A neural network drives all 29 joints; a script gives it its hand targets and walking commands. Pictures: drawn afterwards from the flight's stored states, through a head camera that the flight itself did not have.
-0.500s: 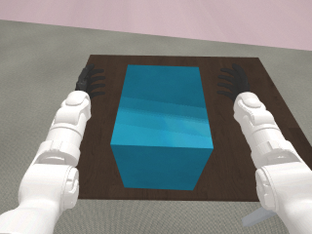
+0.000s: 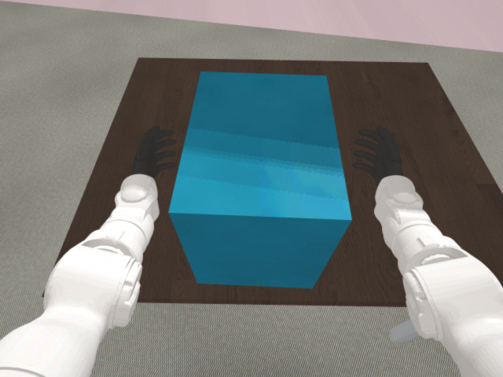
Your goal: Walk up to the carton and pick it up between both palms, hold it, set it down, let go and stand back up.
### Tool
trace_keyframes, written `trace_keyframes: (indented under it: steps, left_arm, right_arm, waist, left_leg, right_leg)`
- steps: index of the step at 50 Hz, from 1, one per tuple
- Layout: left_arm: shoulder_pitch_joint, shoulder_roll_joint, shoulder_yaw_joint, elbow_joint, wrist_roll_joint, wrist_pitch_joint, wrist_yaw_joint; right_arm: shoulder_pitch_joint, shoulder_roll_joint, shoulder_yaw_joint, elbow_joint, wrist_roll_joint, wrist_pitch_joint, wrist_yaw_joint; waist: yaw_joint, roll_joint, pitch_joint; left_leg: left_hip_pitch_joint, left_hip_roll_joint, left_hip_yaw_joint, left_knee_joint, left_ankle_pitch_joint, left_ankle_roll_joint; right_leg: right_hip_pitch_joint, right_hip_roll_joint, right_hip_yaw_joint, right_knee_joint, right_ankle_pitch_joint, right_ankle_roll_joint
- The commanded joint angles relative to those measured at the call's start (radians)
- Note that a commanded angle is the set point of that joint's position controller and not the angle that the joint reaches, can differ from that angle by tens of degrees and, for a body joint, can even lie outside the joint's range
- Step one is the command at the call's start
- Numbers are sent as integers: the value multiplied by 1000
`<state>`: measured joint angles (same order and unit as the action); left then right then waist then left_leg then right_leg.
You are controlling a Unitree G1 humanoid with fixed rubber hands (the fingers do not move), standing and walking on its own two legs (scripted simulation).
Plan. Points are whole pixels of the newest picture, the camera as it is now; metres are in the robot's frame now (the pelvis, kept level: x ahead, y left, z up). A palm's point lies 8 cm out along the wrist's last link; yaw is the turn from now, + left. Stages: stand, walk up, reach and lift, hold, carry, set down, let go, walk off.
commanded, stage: reach and lift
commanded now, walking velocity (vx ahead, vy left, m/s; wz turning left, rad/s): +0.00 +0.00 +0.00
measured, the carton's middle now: (259, 184) +0.44 +0.01 +0.01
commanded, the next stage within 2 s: none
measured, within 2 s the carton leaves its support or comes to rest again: neither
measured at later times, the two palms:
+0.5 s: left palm (169, 178) +0.43 +0.16 +0.04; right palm (352, 174) +0.43 -0.16 +0.05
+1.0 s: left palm (168, 181) +0.42 +0.16 +0.05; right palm (353, 180) +0.42 -0.15 +0.06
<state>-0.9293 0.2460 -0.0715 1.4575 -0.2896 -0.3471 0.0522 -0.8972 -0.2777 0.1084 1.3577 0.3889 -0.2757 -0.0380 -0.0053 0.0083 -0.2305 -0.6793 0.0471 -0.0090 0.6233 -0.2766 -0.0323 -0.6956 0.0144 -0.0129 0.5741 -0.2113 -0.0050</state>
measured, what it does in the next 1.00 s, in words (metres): stands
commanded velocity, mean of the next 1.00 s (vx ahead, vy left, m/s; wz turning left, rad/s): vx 0.00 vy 0.00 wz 0.00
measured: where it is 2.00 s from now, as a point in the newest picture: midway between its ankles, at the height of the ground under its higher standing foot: outside the picture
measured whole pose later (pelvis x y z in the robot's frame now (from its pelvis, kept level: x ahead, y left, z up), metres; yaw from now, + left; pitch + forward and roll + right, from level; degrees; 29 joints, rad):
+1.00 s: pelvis +0.01 +0.01 +0.01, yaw +1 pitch +15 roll -1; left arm -0.82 0.06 0.35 1.32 0.17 -0.42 0.09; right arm -0.79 -0.02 -0.47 1.16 -0.27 -0.33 -0.08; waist -0.04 0.03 -0.13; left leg -0.53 0.03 -0.01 0.51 -0.24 -0.01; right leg -0.53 0.00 -0.03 0.43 -0.17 0.01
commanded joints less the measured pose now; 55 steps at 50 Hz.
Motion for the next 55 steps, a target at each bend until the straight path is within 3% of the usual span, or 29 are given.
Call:
trace_keyframes:
  steps: [1, 10, 22, 31, 41, 43, 46, 48, 55]
  left_arm:
    - [-457, 151, 8, -108, -23, -86, -4]
    - [-508, 122, 7, -140, -27, -109, -15]
    - [-470, 30, 110, -152, 103, -92, 21]
    - [-474, -74, 169, -211, 204, -95, 50]
    - [-456, -235, 233, -271, 329, -91, 40]
    - [-450, -357, 253, -277, 398, -94, 7]
    - [-457, -651, 242, -256, 521, -111, -76]
    - [-423, -685, 251, -230, 563, -122, -102]
    - [-301, -728, 247, -273, 606, -105, -99]
  right_arm:
    - [-431, -117, 11, -141, 23, -63, 2]
    - [-467, -74, -16, -201, -15, -74, -29]
    - [-451, 4, -136, -169, -153, -84, -89]
    - [-434, 114, -214, -183, -259, -80, -88]
    - [-411, 278, -324, -225, -433, -68, -43]
    - [-406, 417, -354, -239, -523, -73, -8]
    - [-374, 749, -352, -255, -700, -96, 83]
    - [-318, 809, -380, -258, -785, -99, 118]
    - [-237, 846, -341, -289, -822, -132, 134]
  waist:
    - [11, -13, -584]
    - [-7, -13, -706]
    - [-26, 4, -641]
    - [-20, 33, -602]
    - [-14, 29, -562]
    - [-20, 29, -542]
    - [-43, 64, -501]
    - [-39, 41, -428]
    - [-15, 32, -345]
  left_leg:
    - [171, -46, 49, 32, 327, -30]
    - [59, -62, 51, 88, 281, -25]
    - [127, -62, 51, 70, 325, -44]
    - [232, -53, 51, 39, 385, -52]
    - [321, -47, 57, -13, 415, -54]
    - [339, -50, 62, -38, 420, -50]
    - [395, -48, 66, -95, 435, -53]
    - [380, -46, 80, -156, 356, -41]
    - [446, -31, 68, -207, 509, -53]
  right_leg:
    - [268, 7, -12, 29, 232, 15]
    - [297, -1, 0, 108, 276, 23]
    - [305, 12, -12, 63, 274, 17]
    - [301, 17, -22, 6, 270, 8]
    - [355, 18, -32, -59, 268, 4]
    - [394, 16, -40, -77, 280, 6]
    - [458, 16, -63, -115, 321, 2]
    - [507, 3, -65, -153, 299, 5]
    - [610, 7, -60, -194, 454, 8]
